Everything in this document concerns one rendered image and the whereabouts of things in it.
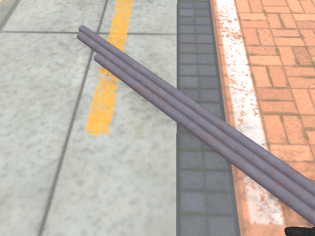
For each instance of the right robot hand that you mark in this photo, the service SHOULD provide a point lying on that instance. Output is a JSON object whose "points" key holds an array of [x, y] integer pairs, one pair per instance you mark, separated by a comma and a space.
{"points": [[299, 231]]}

